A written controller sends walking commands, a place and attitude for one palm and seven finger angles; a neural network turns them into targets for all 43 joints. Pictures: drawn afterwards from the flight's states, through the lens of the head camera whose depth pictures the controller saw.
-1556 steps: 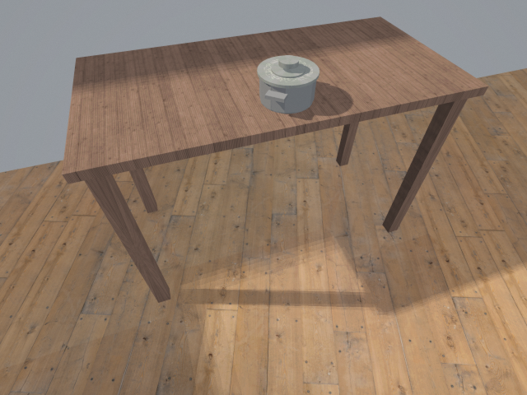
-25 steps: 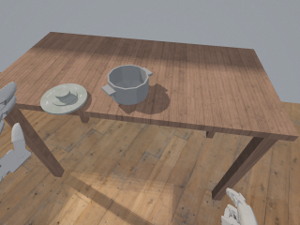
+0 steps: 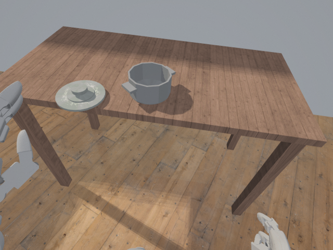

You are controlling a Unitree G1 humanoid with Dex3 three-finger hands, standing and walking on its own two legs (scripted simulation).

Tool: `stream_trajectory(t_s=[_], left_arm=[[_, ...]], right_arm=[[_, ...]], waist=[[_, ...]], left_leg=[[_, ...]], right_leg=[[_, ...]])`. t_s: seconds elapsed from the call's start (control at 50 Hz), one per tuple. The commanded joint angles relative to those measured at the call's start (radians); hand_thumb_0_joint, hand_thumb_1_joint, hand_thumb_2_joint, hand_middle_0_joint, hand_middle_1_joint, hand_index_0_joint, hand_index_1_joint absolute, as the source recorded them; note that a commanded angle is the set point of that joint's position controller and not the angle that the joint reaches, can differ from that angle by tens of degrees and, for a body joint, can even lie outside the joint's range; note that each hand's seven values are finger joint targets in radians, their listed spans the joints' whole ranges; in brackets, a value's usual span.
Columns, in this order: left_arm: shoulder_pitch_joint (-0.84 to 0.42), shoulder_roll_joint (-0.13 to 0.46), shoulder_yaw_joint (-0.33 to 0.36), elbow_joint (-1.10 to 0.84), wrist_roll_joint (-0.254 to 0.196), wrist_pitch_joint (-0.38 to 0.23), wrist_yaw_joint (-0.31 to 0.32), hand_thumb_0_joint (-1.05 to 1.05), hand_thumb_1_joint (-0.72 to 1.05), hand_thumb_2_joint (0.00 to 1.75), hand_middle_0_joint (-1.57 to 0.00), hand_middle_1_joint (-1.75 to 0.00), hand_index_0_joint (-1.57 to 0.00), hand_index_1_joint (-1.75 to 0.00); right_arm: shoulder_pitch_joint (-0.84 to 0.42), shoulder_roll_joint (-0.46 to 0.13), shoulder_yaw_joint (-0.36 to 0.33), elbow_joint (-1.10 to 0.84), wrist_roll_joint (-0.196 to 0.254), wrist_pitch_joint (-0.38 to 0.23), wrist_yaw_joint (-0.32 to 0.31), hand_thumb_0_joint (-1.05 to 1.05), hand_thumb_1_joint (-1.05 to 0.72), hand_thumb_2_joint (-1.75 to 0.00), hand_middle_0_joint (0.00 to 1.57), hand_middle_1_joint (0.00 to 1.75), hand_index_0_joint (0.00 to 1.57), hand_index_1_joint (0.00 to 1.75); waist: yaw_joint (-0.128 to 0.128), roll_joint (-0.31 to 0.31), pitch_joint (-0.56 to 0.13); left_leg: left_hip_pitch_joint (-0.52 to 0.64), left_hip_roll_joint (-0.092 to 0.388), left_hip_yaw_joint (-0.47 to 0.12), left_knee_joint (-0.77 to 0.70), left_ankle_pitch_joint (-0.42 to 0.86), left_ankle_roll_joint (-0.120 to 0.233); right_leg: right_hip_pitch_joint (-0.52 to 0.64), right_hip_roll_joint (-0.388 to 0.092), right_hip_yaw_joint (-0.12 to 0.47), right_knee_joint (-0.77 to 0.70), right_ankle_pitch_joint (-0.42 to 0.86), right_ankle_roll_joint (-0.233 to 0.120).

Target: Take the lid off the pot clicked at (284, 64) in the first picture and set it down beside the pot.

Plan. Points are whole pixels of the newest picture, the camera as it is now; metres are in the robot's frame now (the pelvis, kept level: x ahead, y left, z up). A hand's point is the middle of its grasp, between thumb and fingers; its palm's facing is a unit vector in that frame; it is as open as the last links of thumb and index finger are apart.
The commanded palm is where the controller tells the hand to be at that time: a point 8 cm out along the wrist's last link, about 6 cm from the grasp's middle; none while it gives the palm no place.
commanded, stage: step back with the hand held close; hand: left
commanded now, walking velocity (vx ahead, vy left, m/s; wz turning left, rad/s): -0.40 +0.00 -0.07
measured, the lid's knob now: (79, 89) +0.58 +0.34 +0.04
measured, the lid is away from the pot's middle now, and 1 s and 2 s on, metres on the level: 0.24 0.24 0.24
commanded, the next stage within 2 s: stop stepping back and stand still in 0.28 s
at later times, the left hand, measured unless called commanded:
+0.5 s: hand out of the picture +0.12 +0.24 +0.19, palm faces +0.23 -0.88 -0.41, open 7.4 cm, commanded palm +0.05 +0.29 +0.22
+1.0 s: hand out of the picture +0.03 +0.25 +0.20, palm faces +0.27 -0.86 -0.43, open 7.4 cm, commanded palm -0.01 +0.31 +0.22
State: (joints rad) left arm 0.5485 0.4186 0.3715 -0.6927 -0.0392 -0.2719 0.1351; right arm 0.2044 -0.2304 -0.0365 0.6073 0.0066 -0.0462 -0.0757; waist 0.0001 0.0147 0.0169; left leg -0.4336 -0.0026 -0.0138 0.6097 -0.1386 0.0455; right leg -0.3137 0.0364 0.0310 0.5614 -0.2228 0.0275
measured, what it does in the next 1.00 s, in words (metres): walks backwards: right foot, then left foot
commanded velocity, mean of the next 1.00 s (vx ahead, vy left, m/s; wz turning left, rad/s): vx -0.02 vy -0.02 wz -0.01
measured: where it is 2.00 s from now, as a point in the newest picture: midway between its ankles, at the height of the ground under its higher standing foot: outside the picture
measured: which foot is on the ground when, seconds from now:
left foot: down 0.00-0.18, up 0.20-0.30, down 0.32-0.58, up 0.60-0.72, down 0.74-1.00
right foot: down 0.00-0.00, up 0.02-0.16, down 0.18-0.32, up 0.34-0.54, down 0.56-1.00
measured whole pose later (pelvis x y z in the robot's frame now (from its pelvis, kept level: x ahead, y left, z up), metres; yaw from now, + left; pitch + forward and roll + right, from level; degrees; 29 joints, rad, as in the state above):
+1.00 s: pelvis -0.15 +0.04 +0.01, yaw -3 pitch +0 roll +0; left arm 0.64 0.43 0.34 -0.67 -0.04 -0.18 0.11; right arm 0.31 -0.19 0.02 0.64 -0.01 -0.08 -0.06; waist -0.01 -0.04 -0.08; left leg -0.45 -0.01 0.01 0.92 -0.41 0.02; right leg -0.23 0.04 -0.05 0.53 -0.29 -0.07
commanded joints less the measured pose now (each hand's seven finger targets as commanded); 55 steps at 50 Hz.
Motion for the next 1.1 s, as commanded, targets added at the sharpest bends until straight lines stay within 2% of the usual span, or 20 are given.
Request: stream_trajectory(t_s=[0.0, 0.1, 0.16, 0.18, 0.22, 0.28, 0.34, 0.36, 0.38, 0.4, 0.42, 0.48, 0.52, 0.58, 0.68, 0.76, 0.84, 0.88, 0.92, 1.08], left_arm=[[-0.074, 0.133, 0.137, -0.161, 0.001, -0.056, 0.020, 0.00, 0.90, 0.90, -0.20, -0.30, -0.20, -0.30], [-0.017, 0.137, 0.111, -0.162, -0.015, -0.033, 0.010, 0.00, 0.90, 0.90, -0.20, -0.30, -0.20, -0.30], [-0.073, 0.212, 0.131, -0.184, -0.007, -0.041, 0.014, 0.00, 0.90, 0.90, -0.20, -0.30, -0.20, -0.30], [-0.180, 0.204, 0.105, -0.215, -0.002, -0.048, 0.018, 0.00, 0.90, 0.90, -0.20, -0.30, -0.20, -0.30], [-0.170, 0.162, 0.079, -0.158, -0.004, -0.018, 0.008, 0.00, 0.90, 0.90, -0.20, -0.30, -0.20, -0.30], [-0.143, 0.161, 0.096, -0.180, -0.011, -0.032, 0.001, 0.00, 0.90, 0.90, -0.20, -0.30, -0.20, -0.30], [-0.065, 0.168, 0.127, -0.171, -0.043, -0.037, -0.011, 0.00, 0.90, 0.90, -0.20, -0.30, -0.20, -0.30], [-0.036, -0.088, -0.276, 0.715, 0.068, 0.161, -0.111, 0.00, 0.90, 0.90, -0.20, -0.30, -0.20, -0.30], [-0.284, 0.202, 0.111, -0.412, -0.054, 0.030, -0.041, 0.00, 0.90, 0.90, -0.20, -0.30, -0.20, -0.30], [-0.062, 0.306, 0.217, -0.299, -0.041, -0.010, -0.003, 0.00, 0.90, 0.90, -0.20, -0.30, -0.20, -0.30], [0.174, 0.214, 0.209, -0.209, -0.066, 0.027, 0.000, 0.00, 0.90, 0.90, -0.20, -0.30, -0.20, -0.30], [0.146, 0.218, 0.176, -0.352, -0.027, 0.023, 0.010, 0.00, 0.90, 0.90, -0.20, -0.30, -0.20, -0.30], [0.104, 0.224, 0.160, -0.323, -0.008, 0.030, 0.014, 0.00, 0.90, 0.90, -0.20, -0.30, -0.20, -0.30], [-0.085, 0.191, 0.134, -0.195, -0.028, 0.051, 0.035, 0.00, 0.90, 0.90, -0.20, -0.30, -0.20, -0.30], [-0.271, 0.119, 0.044, 0.020, -0.018, 0.060, 0.040, 0.00, 0.90, 0.90, -0.20, -0.30, -0.20, -0.30], [-0.130, 0.169, 0.102, -0.092, -0.024, 0.052, 0.021, 0.00, 0.90, 0.90, -0.20, -0.30, -0.20, -0.30], [0.041, 0.177, 0.116, -0.168, -0.002, 0.050, 0.005, 0.00, 0.90, 0.90, -0.20, -0.30, -0.20, -0.30], [-0.002, 0.224, 0.153, -0.242, -0.015, 0.042, 0.008, 0.00, 0.90, 0.90, -0.20, -0.30, -0.20, -0.30], [-0.021, 0.183, 0.148, -0.180, -0.024, 0.028, 0.019, 0.00, 0.90, 0.90, -0.20, -0.30, -0.20, -0.30], [-0.110, 0.110, 0.076, -0.069, -0.018, 0.019, 0.039, 0.00, 0.90, 0.90, -0.20, -0.30, -0.20, -0.30]], right_arm=[[-0.100, -0.133, -0.037, -0.190, -0.021, -0.087, -0.019, 0.00, -0.90, -0.90, 0.20, 0.30, 0.20, 0.30], [-0.101, -0.088, -0.042, -0.182, -0.022, -0.093, 0.015, 0.00, -0.90, -0.90, 0.20, 0.30, 0.20, 0.30], [-0.053, -0.064, -0.028, -0.147, -0.039, -0.066, 0.019, 0.00, -0.90, -0.90, 0.20, 0.30, 0.20, 0.30], [-0.071, -0.060, -0.009, -0.153, -0.042, -0.073, 0.011, 0.00, -0.90, -0.90, 0.20, 0.30, 0.20, 0.30], [-0.071, -0.077, -0.028, -0.151, -0.015, -0.062, 0.000, 0.00, -0.90, -0.90, 0.20, 0.30, 0.20, 0.30], [-0.107, -0.123, -0.023, -0.166, -0.023, -0.071, -0.013, 0.00, -0.90, -0.90, 0.20, 0.30, 0.20, 0.30], [-0.091, -0.114, -0.031, -0.175, -0.044, -0.110, 0.004, 0.00, -0.90, -0.90, 0.20, 0.30, 0.20, 0.30], [0.095, -0.297, -0.075, 0.173, -0.044, -0.153, 0.052, 0.00, -0.90, -0.90, 0.20, 0.30, 0.20, 0.30], [-0.140, -0.051, -0.050, -0.194, 0.008, -0.118, 0.062, 0.00, -0.90, -0.90, 0.20, 0.30, 0.20, 0.30], [-0.084, -0.117, -0.047, -0.210, -0.006, -0.126, 0.029, 0.00, -0.90, -0.90, 0.20, 0.30, 0.20, 0.30], [-0.075, -0.076, -0.029, -0.212, -0.013, -0.110, 0.035, 0.00, -0.90, -0.90, 0.20, 0.30, 0.20, 0.30], [-0.106, -0.086, 0.000, -0.235, -0.018, -0.101, 0.028, 0.00, -0.90, -0.90, 0.20, 0.30, 0.20, 0.30], [-0.061, -0.086, -0.006, -0.221, -0.018, -0.090, 0.016, 0.00, -0.90, -0.90, 0.20, 0.30, 0.20, 0.30], [-0.024, -0.093, -0.017, -0.145, -0.008, -0.082, -0.009, 0.00, -0.90, -0.90, 0.20, 0.30, 0.20, 0.30], [-0.090, -0.116, 0.006, -0.135, 0.007, -0.078, -0.041, 0.00, -0.90, -0.90, 0.20, 0.30, 0.20, 0.30], [-0.099, -0.109, 0.008, -0.186, 0.020, -0.108, -0.024, 0.00, -0.90, -0.90, 0.20, 0.30, 0.20, 0.30], [-0.129, -0.094, 0.008, -0.199, -0.003, -0.100, 0.009, 0.00, -0.90, -0.90, 0.20, 0.30, 0.20, 0.30], [-0.096, -0.090, -0.007, -0.182, -0.010, -0.088, 0.013, 0.00, -0.90, -0.90, 0.20, 0.30, 0.20, 0.30], [-0.044, -0.071, 0.001, -0.134, -0.015, -0.102, 0.009, 0.00, -0.90, -0.90, 0.20, 0.30, 0.20, 0.30], [-0.083, -0.103, 0.001, -0.144, 0.011, -0.118, -0.032, 0.00, -0.90, -0.90, 0.20, 0.30, 0.20, 0.30]], waist=[[-0.014, 0.285, -0.065], [0.011, 0.148, -0.150], [-0.010, -0.115, -0.143], [-0.011, -0.130, -0.139], [-0.035, -0.233, -0.118], [-0.016, 0.161, -0.085], [-0.004, 0.249, -0.201], [-0.139, 0.235, -0.105], [0.038, 0.044, -0.311], [0.011, 0.012, -0.278], [0.027, 0.132, -0.250], [0.025, 0.348, -0.152], [0.002, 0.079, -0.128], [-0.036, -0.228, -0.110], [-0.047, 0.024, 0.100], [-0.016, 0.235, -0.014], [0.021, 0.058, -0.002], [0.003, -0.247, -0.064], [-0.026, -0.058, -0.087], [-0.007, 0.010, -0.035]], left_leg=[[-0.255, 0.310, -0.376, -0.555, -0.638, 0.100], [-0.021, 0.222, -0.190, -0.373, -0.383, 0.019], [0.198, 0.024, -0.010, 0.149, -0.176, -0.071], [0.166, 0.023, 0.012, 0.195, -0.197, -0.068], [0.186, 0.031, -0.023, 0.185, -0.148, -0.051], [0.177, 0.162, -0.141, -0.247, 0.182, -0.005], [0.100, 0.332, -0.356, -0.451, -0.057, 0.079], [0.149, 0.292, -0.307, -0.133, 0.718, 0.040], [0.295, 0.306, -0.214, -0.347, 0.242, 0.049], [0.197, 0.288, -0.275, -0.373, -0.079, 0.070], [0.135, 0.255, -0.261, -0.459, -0.279, 0.061], [-0.125, 0.147, -0.122, -0.492, -0.599, -0.026], [-0.011, 0.016, 0.026, -0.196, -0.437, -0.063], [0.191, 0.017, -0.057, 0.362, -0.220, -0.062], [0.154, 0.075, -0.043, -0.101, -0.376, -0.002], [-0.085, 0.240, -0.403, -0.520, -0.852, 0.074], [-0.287, 0.124, -0.162, -0.231, -0.590, 0.030], [-0.247, -0.036, 0.040, 0.374, -0.293, -0.030], [-0.150, 0.033, -0.029, 0.449, -0.289, -0.026], [0.272, 0.104, -0.040, -0.186, -0.104, 0.028]], right_leg=[[0.203, 0.090, -0.001, 0.293, -0.165, -0.015], [0.150, 0.017, -0.009, -0.036, -0.221, -0.069], [-0.171, -0.341, 0.366, -0.390, 0.035, -0.199], [-0.145, -0.353, 0.304, -0.345, 0.256, -0.187], [-0.147, -0.279, 0.190, -0.257, 0.258, -0.151], [-0.066, -0.030, 0.024, -0.016, 0.133, -0.046], [0.007, 0.073, 0.069, 0.348, -0.334, -0.033], [-0.219, 0.007, 0.162, 0.454, -0.269, -0.023], [-0.047, 0.060, 0.123, 0.385, -0.327, 0.003], [-0.016, 0.062, 0.041, 0.331, -0.336, -0.023], [0.026, 0.053, 0.003, 0.258, -0.301, -0.036], [0.328, 0.060, -0.094, -0.046, -0.224, -0.063], [0.204, -0.063, -0.005, -0.258, -0.224, -0.118], [-0.242, -0.352, 0.302, -0.428, -0.494, -0.211], [-0.253, -0.191, 0.050, -0.199, -0.472, -0.104], [0.043, 0.043, -0.108, 0.239, -0.288, -0.035], [0.341, -0.024, 0.006, -0.089, -0.274, -0.074], [0.216, -0.351, 0.485, -0.405, -0.366, -0.225], [0.076, -0.353, 0.412, -0.383, -0.375, -0.212], [-0.002, -0.125, 0.061, -0.145, -0.095, -0.067]])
